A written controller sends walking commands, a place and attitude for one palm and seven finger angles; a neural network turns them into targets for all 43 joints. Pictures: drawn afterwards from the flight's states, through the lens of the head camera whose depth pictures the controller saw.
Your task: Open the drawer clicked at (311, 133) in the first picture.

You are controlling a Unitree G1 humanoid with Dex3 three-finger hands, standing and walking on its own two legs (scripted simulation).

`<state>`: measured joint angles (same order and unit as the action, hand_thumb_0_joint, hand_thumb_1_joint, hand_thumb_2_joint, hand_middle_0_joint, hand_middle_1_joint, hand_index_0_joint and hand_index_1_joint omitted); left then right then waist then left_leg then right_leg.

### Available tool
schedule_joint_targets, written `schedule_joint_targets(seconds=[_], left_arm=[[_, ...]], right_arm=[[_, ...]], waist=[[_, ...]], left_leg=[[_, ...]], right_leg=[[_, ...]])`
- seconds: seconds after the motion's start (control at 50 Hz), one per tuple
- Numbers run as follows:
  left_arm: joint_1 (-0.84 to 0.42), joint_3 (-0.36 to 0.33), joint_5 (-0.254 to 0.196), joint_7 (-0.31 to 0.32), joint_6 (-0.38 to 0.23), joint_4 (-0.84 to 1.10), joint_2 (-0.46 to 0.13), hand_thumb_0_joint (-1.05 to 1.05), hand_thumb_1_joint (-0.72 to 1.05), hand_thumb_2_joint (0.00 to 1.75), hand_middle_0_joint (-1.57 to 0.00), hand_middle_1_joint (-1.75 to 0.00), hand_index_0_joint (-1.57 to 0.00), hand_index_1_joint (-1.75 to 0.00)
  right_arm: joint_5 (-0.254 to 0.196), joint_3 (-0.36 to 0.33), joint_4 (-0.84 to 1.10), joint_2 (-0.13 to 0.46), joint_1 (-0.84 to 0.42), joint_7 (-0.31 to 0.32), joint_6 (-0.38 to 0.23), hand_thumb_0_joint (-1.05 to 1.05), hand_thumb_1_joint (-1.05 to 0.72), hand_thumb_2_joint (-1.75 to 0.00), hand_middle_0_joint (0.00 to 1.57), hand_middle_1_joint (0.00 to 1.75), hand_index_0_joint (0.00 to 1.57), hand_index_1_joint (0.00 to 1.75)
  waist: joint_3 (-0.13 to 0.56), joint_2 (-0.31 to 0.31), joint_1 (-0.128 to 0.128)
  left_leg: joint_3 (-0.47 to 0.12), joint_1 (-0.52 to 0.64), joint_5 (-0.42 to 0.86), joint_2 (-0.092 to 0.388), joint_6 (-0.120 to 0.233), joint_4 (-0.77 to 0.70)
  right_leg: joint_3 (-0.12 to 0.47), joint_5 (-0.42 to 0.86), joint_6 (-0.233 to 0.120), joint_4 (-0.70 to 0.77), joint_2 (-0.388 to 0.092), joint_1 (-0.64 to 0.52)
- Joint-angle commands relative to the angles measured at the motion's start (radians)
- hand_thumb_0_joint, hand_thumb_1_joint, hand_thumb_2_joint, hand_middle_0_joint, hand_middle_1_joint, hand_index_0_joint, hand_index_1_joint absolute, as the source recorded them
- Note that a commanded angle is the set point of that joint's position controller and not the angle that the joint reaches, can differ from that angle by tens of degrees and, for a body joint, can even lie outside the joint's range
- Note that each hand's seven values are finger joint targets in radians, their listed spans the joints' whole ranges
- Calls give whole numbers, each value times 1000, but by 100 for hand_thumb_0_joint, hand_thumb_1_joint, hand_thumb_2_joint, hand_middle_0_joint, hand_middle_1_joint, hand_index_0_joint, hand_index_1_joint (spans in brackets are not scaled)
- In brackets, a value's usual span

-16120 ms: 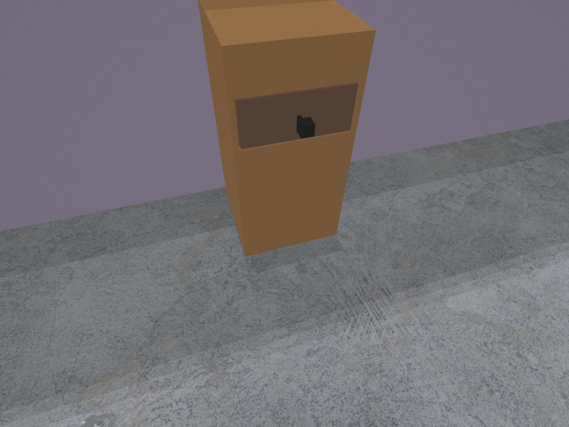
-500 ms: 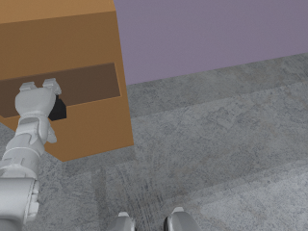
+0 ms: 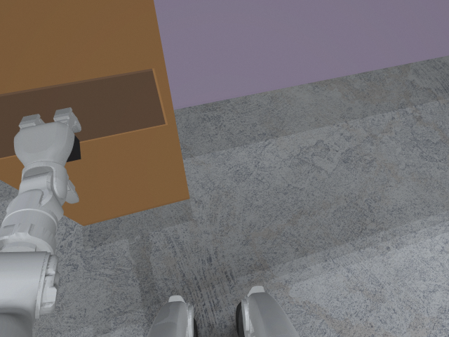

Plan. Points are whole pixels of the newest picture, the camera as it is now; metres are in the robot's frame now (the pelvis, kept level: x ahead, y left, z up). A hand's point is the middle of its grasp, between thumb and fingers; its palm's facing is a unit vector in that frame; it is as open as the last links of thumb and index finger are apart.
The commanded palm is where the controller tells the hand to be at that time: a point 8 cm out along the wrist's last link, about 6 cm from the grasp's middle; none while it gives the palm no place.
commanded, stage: lower the fingers behind the handle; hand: left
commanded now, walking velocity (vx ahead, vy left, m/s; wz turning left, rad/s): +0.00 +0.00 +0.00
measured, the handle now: (62, 137) +0.49 +0.29 -0.03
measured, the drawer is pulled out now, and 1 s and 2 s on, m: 0.00 0.00 0.06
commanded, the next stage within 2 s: close the thumb around the handle in 0.44 s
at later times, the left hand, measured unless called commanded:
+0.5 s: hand (60, 159) +0.44 +0.30 -0.04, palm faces -0.07 -0.01 -1.00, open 13.9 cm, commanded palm +0.43 +0.29 +0.01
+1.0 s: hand (60, 159) +0.45 +0.30 -0.04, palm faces -0.05 -0.02 -1.00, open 8.5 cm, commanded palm +0.43 +0.29 +0.01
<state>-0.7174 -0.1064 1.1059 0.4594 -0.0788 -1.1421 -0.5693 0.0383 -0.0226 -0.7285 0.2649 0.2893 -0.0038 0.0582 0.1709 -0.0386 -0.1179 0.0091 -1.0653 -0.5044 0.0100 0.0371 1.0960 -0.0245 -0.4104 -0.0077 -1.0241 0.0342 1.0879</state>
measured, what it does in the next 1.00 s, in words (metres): stands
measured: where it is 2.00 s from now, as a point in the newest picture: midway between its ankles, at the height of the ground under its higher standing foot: outside the picture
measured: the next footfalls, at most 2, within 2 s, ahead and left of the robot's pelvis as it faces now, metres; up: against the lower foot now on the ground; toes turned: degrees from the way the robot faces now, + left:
none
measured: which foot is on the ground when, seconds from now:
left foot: down 0.00-1.00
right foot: down 0.00-1.00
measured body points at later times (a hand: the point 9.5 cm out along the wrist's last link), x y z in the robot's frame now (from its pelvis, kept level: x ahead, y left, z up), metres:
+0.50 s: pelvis +0.00 +0.00 -0.01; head +0.14 +0.01 +0.42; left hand +0.44 +0.29 +0.01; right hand +0.03 -0.27 -0.13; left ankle -0.01 +0.10 -0.65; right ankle +0.03 -0.12 -0.65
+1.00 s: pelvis +0.00 +0.00 -0.01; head +0.14 +0.01 +0.42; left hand +0.44 +0.29 +0.01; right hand +0.03 -0.27 -0.14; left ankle -0.01 +0.10 -0.65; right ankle +0.03 -0.12 -0.65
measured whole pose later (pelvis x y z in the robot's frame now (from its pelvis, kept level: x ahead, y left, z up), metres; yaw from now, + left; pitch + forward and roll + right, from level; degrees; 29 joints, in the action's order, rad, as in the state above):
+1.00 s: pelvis +0.00 +0.00 -0.01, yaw +0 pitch +27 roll -3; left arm -0.69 -0.11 1.11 0.50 -0.09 -1.09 -0.56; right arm 0.04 -0.03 -0.74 0.27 0.28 -0.01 0.05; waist 0.17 -0.05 -0.11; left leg 0.01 -1.09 -0.52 0.01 0.04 1.14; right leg -0.03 -0.42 0.00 -1.06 0.03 1.11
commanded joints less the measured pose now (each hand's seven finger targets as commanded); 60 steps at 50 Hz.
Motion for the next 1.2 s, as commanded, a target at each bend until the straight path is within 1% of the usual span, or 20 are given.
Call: schedule_joint_targets(seconds=[0.0, 0.2, 0.22, 0.32, 0.42, 0.48, 0.52, 0.6, 0.68, 0.72, 0.78, 0.82, 0.88, 0.94, 0.96, 1.02, 1.04, 1.08, 1.1, 1.18], left_arm=[[-285, -93, 11, 42, -51, 209, -338, 0, -50, 30, -30, -120, -30, -120], [-290, -91, -8, 100, -9, 246, -308, 0, -50, 30, -30, -120, -30, -120], [-269, -91, -10, 99, 1, 234, -306, 0, -50, 30, -30, -120, -30, -120], [-288, -73, -11, 82, 28, 206, -305, 0, -50, 30, -30, -120, -30, -120], [-331, -46, -1, 66, 19, 190, -295, 0, -50, 30, -30, -120, -30, -120], [-300, -76, -5, 61, -1, 199, -320, 0, -50, 30, -30, -120, -30, -120], [-286, -64, -5, 61, -8, 204, -295, 0, -50, 30, -30, -120, -30, -120], [-297, -76, -4, 70, -19, 217, -308, 0, -28, 40, -32, -122, -32, -122], [-253, -101, -7, 77, -16, 222, -327, 0, -5, 49, -33, -125, -33, -125], [-273, -91, -7, 79, -9, 212, -327, 0, 6, 54, -34, -126, -34, -126], [-261, -95, -6, 84, -5, 225, -327, 0, 23, 61, -35, -128, -35, -128], [-284, -75, -6, 84, 3, 214, -306, 0, 34, 66, -36, -129, -36, -129], [-279, -93, -11, 84, 9, 206, -329, 0, 51, 73, -37, -131, -37, -131], [-279, -73, -11, 77, 10, 213, -303, 0, 68, 80, -38, -133, -38, -133], [-293, -73, -11, 75, 10, 207, -302, 0, 73, 83, -39, -133, -39, -133], [-288, -59, -13, 70, 8, 199, -288, 0, 90, 90, -40, -135, -40, -135], [-316, -81, -9, 74, -1, 219, -325, 0, 90, 90, -40, -135, -40, -135], [-310, -91, 0, 82, -5, 231, -333, 0, 90, 90, -40, -135, -40, -135], [-306, -68, 2, 84, -4, 229, -299, 0, 90, 90, -40, -135, -40, -135], [-287, -76, 4, 89, -1, 231, -296, 0, 90, 90, -40, -135, -40, -135]], right_arm=[[10, -65, 33, 180, 158, 15, -20, 0, -90, -90, 20, 30, 20, 30], [5, -78, 23, 185, 168, -1, -21, 0, -90, -90, 20, 30, 20, 30], [5, -77, 24, 185, 168, -3, -21, 0, -90, -90, 20, 30, 20, 30], [0, -69, 21, 187, 159, 5, -19, 0, -90, -90, 20, 30, 20, 30], [-1, -63, 25, 185, 155, 15, -26, 0, -90, -90, 20, 30, 20, 30], [2, -65, 27, 185, 159, 16, -27, 0, -90, -90, 20, 30, 20, 30], [2, -66, 31, 180, 157, 14, -28, 0, -90, -90, 20, 30, 20, 30], [4, -70, 28, 182, 161, 13, -28, 0, -90, -90, 20, 30, 20, 30], [6, -70, 27, 185, 157, 7, -23, 0, -90, -90, 20, 30, 20, 30], [2, -67, 27, 184, 154, 9, -22, 0, -90, -90, 20, 30, 20, 30], [4, -69, 27, 187, 156, 5, -20, 0, -90, -90, 20, 30, 20, 30], [2, -70, 25, 185, 155, 6, -20, 0, -90, -90, 20, 30, 20, 30], [2, -69, 23, 189, 156, 7, -20, 0, -90, -90, 20, 30, 20, 30], [2, -69, 25, 186, 158, 8, -20, 0, -90, -90, 20, 30, 20, 30], [2, -70, 21, 186, 159, 9, -21, 0, -90, -90, 20, 30, 20, 30], [-1, -68, 27, 185, 155, 9, -23, 0, -90, -90, 20, 30, 20, 30], [1, -67, 22, 187, 158, 12, -24, 0, -90, -90, 20, 30, 20, 30], [6, -68, 20, 189, 161, 10, -22, 0, -90, -90, 20, 30, 20, 30], [5, -71, 20, 185, 161, 9, -23, 0, -90, -90, 20, 30, 20, 30], [7, -72, 19, 183, 160, 6, -21, 0, -90, -90, 20, 30, 20, 30]], waist=[[486, -96, 34], [539, -108, 33], [533, -102, 40], [469, -61, 23], [432, -72, 7], [476, -87, 24], [474, -93, 27], [483, -72, 21], [513, -90, 44], [465, -75, 32], [511, -109, 43], [483, -100, 28], [484, -80, 32], [500, -91, 32], [486, -72, 20], [456, -70, 20], [469, -73, 23], [514, -117, 34], [514, -118, 24], [506, -100, 28]], left_leg=[[-33, 261, 404, -16, 6, -72], [-45, 319, 450, -10, -7, -72], [-44, 320, 450, -12, -7, -78], [-39, 286, 386, -13, 1, -97], [-40, 266, 342, -15, 5, -101], [-40, 293, 388, -15, 2, -91], [-41, 298, 406, -14, -1, -88], [-39, 282, 406, -13, 2, -76], [-33, 289, 426, -16, -1, -74], [-33, 260, 400, -17, 1, -80], [-37, 300, 432, -17, -4, -81], [-39, 295, 416, -14, -4, -83], [-38, 294, 410, -13, -1, -88], [-39, 306, 427, -14, -3, -88], [-42, 305, 426, -11, -2, -86], [-37, 285, 386, -14, 1, -93], [-41, 285, 396, -13, 1, -91], [-45, 320, 436, -12, -6, -85], [-47, 335, 452, -10, -8, -81], [-50, 339, 467, -7, -10, -79]], right_leg=[[1, 294, -26, 48, 16, -267], [-14, 298, -23, 37, 18, -251], [-15, 300, -23, 42, 18, -263], [-12, 266, -20, 68, 16, -270], [-11, 225, -22, 75, 15, -241], [-9, 259, -24, 63, 15, -251], [-11, 270, -25, 59, 16, -248], [-7, 284, -22, 55, 16, -257], [-5, 306, -23, 45, 15, -279], [-6, 290, -22, 53, 16, -274], [-8, 301, -25, 45, 16, -271], [-12, 282, -23, 52, 17, -252], [-10, 283, -21, 56, 17, -267], [-12, 294, -22, 55, 17, -269], [-11, 292, -22, 58, 17, -261], [-10, 265, -21, 69, 16, -257], [-10, 274, -22, 62, 15, -263], [-11, 289, -25, 47, 16, -252], [-14, 294, -25, 49, 17, -238], [-16, 300, -25, 47, 19, -240]])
